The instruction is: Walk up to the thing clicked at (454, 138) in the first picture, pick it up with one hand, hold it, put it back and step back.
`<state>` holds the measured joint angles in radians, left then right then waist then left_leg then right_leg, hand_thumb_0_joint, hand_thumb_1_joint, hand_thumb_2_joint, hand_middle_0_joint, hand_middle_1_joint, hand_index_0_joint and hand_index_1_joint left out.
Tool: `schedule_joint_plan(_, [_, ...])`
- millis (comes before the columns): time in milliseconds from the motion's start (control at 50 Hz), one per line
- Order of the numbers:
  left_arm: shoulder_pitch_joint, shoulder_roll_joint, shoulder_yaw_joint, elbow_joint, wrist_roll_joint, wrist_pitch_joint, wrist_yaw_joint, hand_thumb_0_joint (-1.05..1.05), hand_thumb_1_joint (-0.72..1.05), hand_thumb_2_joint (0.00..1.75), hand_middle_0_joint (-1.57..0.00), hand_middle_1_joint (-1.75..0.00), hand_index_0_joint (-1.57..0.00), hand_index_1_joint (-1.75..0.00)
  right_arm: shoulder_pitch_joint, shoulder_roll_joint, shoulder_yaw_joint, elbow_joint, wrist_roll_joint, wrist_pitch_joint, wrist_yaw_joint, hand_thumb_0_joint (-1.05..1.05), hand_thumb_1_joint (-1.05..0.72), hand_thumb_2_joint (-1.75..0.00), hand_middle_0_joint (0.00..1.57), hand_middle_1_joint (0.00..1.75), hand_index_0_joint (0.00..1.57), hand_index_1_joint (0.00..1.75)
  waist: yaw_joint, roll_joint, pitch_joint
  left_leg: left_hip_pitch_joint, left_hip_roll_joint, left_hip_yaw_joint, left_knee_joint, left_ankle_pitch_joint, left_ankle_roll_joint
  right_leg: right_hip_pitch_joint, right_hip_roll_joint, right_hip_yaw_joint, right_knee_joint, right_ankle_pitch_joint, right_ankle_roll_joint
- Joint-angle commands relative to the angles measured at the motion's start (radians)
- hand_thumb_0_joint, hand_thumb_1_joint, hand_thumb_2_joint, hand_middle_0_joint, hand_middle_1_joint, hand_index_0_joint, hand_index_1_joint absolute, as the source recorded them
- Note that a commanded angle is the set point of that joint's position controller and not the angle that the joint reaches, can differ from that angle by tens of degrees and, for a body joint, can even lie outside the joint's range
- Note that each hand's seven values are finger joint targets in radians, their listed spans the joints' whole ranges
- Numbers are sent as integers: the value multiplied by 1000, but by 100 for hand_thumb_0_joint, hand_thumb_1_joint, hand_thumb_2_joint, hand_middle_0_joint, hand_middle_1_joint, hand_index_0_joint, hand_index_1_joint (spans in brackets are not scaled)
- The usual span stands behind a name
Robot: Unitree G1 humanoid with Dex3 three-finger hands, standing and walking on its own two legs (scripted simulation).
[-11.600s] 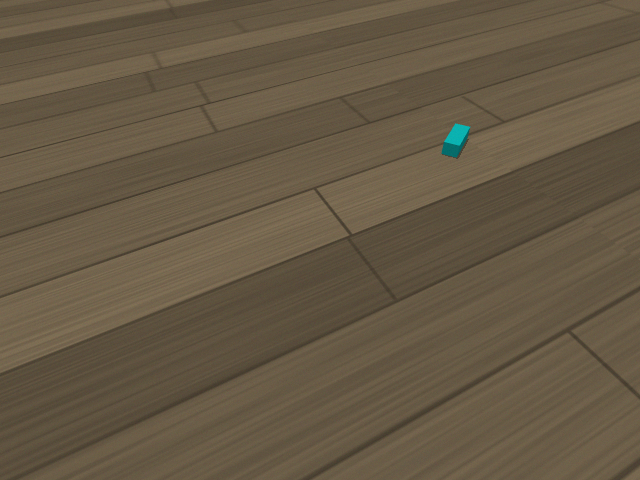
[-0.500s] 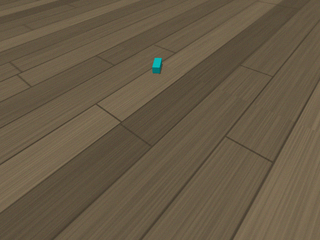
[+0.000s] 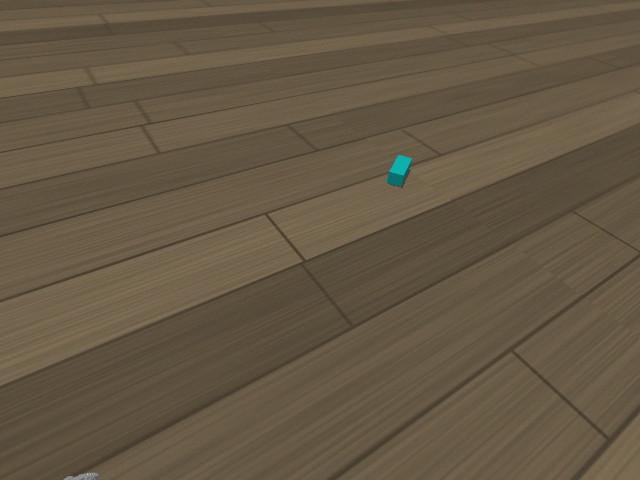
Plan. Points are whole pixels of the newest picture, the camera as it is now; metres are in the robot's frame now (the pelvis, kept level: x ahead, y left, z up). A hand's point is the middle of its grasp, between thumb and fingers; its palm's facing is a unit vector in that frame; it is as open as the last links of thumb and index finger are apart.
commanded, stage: walk up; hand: left
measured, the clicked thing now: (399, 170) +1.98 -0.43 -0.74
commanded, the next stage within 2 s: none
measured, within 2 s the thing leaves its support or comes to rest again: neither
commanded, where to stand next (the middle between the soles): +2.00 -0.86 m, yaw +71 degrees
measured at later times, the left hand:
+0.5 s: hand (112, 470) +0.19 +0.30 -0.12, palm faces +0.30 -0.89 -0.34, open 7.4 cm
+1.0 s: hand (266, 425) +0.28 +0.11 -0.17, palm faces +0.56 -0.74 -0.37, open 7.4 cm
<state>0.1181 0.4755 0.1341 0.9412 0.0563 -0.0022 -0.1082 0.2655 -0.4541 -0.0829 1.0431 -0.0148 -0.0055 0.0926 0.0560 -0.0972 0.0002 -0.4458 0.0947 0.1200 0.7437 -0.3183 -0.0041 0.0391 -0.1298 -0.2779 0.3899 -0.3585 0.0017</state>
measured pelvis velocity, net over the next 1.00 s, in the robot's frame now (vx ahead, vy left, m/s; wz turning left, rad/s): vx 0.48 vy -0.11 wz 0.62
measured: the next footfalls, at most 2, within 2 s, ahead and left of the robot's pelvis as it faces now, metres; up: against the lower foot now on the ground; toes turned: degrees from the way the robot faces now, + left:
left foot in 0.06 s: +0.18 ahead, +0.14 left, +0.00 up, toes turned +11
right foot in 0.60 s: +0.40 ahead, -0.19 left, +0.00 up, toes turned +19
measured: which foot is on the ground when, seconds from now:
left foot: up 0.00-0.04, down 0.06-0.62, up 0.64-0.96, down 0.98-1.00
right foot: down 0.00-0.06, up 0.08-0.58, down 0.60-1.00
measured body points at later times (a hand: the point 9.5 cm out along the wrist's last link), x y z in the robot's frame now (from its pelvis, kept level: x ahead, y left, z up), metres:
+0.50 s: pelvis +0.19 -0.03 +0.00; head +0.16 +0.00 +0.45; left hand +0.17 +0.35 -0.10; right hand +0.35 -0.35 -0.07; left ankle +0.14 +0.13 -0.74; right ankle +0.31 -0.19 -0.69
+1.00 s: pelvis +0.48 -0.11 -0.03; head +0.49 -0.08 +0.42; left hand +0.25 +0.15 -0.15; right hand +0.78 -0.29 -0.12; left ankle +0.50 +0.01 -0.74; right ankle +0.37 -0.21 -0.72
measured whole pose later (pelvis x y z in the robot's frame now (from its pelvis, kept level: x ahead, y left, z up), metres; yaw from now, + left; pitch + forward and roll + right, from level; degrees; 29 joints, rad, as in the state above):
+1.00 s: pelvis +0.48 -0.11 -0.03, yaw +36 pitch +0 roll +3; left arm 0.38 0.47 0.08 0.88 0.04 0.04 -0.09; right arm 0.23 -0.44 -0.05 0.86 0.01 -0.07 -0.03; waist 0.13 -0.07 0.07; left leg -0.45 -0.04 0.16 0.63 -0.21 0.09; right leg -0.08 -0.04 -0.27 0.77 -0.56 -0.05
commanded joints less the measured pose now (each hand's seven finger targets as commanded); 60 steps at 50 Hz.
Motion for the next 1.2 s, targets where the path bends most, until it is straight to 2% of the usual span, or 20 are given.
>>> schedule_joint_plan(0, [-267,202,63,-157,6,-8,2,0,90,90,-20,-30,-20,-30,155,-226,-78,-47,7,-38,-33,0,-90,-90,20,30,20,30,-157,93,-39,456,-78,80,-137,75,12,-402,-78,35,146,-319,-115])
schedule_joint_plan(40, [-245,75,20,-181,1,8,-11,0,90,90,-20,-30,-20,-30,326,-342,-112,-18,-8,-33,-69,0,-90,-90,20,30,20,30,-236,462,0,613,18,-237,-351,-314,80,-732,99,3,716,-271,-86])
schedule_joint_plan(80, [-206,127,2,-219,-9,15,-40,0,90,90,-20,-30,-20,-30,71,-444,-108,-125,11,-38,-88,0,-90,-90,20,30,20,30,-76,312,144,208,319,-974,-833,-824,156,-731,107,308,888,-147,-61])
schedule_joint_plan(100, [-127,172,8,-213,-4,18,-44,0,90,90,-20,-30,-20,-30,-69,-454,-93,-169,29,-54,-95,0,-90,-90,20,30,20,30,8,276,171,93,357,-987,-891,-819,193,-652,56,360,882,-161,-48])
schedule_joint_plan(180, [-5,234,23,-100,-31,35,-49,0,90,90,-20,-30,-20,-30,-117,-365,-66,-169,8,-103,-119,0,-90,-90,20,30,20,30,45,215,64,14,166,-472,-701,-415,125,-449,-7,360,720,24,-1])
schedule_joint_plan(440, [-147,197,34,-250,-9,38,-66,0,90,90,-20,-30,-20,-30,-29,-394,-86,-155,8,-118,-137,0,-90,-90,20,30,20,30,-42,224,-9,284,135,-473,-577,-305,206,-631,-8,379,461,32,71])
schedule_joint_plan(520, [-100,193,40,-227,-14,20,-57,0,90,90,-20,-30,-20,-30,-100,-398,-84,-159,-11,-110,-142,0,-90,-90,20,30,20,30,0,276,29,191,113,-439,-481,-213,204,-457,-16,347,264,-87,24])
schedule_joint_plan(560, [127,204,53,-151,-15,4,-38,0,90,90,-20,-30,-20,-30,-186,-377,-78,-179,-12,-104,-145,0,-90,-90,20,30,20,30,125,228,-16,0,74,-372,-259,-100,175,-132,-6,310,126,-11,-16])
schedule_joint_plan(580, [303,281,81,-87,-7,-10,-17,0,90,90,-20,-30,-20,-30,-176,-284,-51,-188,-19,-100,-147,0,-90,-90,20,30,20,30,206,-25,-100,-209,-40,-266,81,-186,134,143,6,345,74,-87,-21])
schedule_joint_plan(600, [392,387,101,-74,7,-16,1,0,90,90,-20,-30,-20,-30,-155,-166,-17,-205,-14,-99,-150,0,-90,-90,20,30,20,30,250,-348,-47,-537,-196,-115,424,-341,80,227,-211,624,-87,-454,-6])
schedule_joint_plan(640, [94,427,85,-184,-16,-18,0,0,90,90,-20,-30,-20,-30,-142,-287,-53,-201,-6,-95,-154,0,-90,-90,20,30,20,30,88,-225,94,-498,-70,-143,561,-198,65,-96,-394,976,-399,-733,-105])
schedule_joint_plan(740, [39,221,21,-141,-22,-26,19,0,90,90,-20,-30,-20,-30,41,-248,-30,-99,15,-75,-104,0,-90,-90,20,30,20,30,-4,-128,105,-246,-27,-110,364,51,93,-156,-75,224,-62,286,-14])
schedule_joint_plan(840, [128,221,3,-161,0,-12,12,0,90,90,-20,-30,-20,-30,-145,-205,-11,-229,36,-64,-103,0,-90,-90,20,30,20,30,52,-104,116,-113,-73,25,39,121,61,-232,-81,148,-125,397,-45])
schedule_joint_plan(920, [120,221,8,-214,-21,1,26,0,90,90,-20,-30,-20,-30,220,-216,-36,-153,36,-61,-142,0,-90,-90,20,30,20,30,-86,19,-90,409,-178,95,-154,283,100,-277,-51,93,314,791,-29])
schedule_joint_plan(940, [129,199,-4,-236,-20,-1,34,0,90,90,-20,-30,-20,-30,331,-244,-55,-134,27,-56,-161,0,-90,-90,20,30,20,30,-138,39,-152,564,-135,13,-192,276,135,-350,-32,96,466,791,-13])
schedule_joint_plan(960, [140,173,-14,-260,-16,-4,40,0,90,90,-20,-30,-20,-30,399,-301,-82,-134,20,-55,-179,0,-90,-90,20,30,20,30,-194,141,-163,753,5,-223,-212,175,216,-610,7,151,715,428,21])
schedule_joint_plan(980, [204,115,-25,-272,-9,-3,40,0,90,90,-20,-30,-20,-30,386,-377,-108,-176,9,-59,-199,0,-90,-90,20,30,20,30,-163,268,-218,899,314,-717,-225,54,331,-873,107,219,971,-235,58])
schedule_joint_plan(1020, [160,298,9,-276,-13,20,42,0,90,90,-20,-30,-20,-30,225,-385,-98,-246,72,-75,-221,0,-90,-90,20,30,20,30,-131,70,-153,752,484,-981,-399,-32,446,-976,43,472,1196,-144,87])
schedule_joint_plan(1080, [41,244,10,-293,-26,11,24,0,90,90,-20,-30,-20,-30,168,-286,-43,-233,43,-104,-222,0,-90,-90,20,30,20,30,-87,-43,-18,311,269,-508,-333,357,326,-754,-27,459,1050,-34,59])
schedule_joint_plan(1180, [109,178,11,-292,-26,56,-34,0,90,90,-20,-30,-20,-30,-5,-360,-45,-250,7,-137,-173,0,-90,-90,20,30,20,30,23,262,131,-151,56,-217,-449,-140,212,-502,-28,345,590,76,-5])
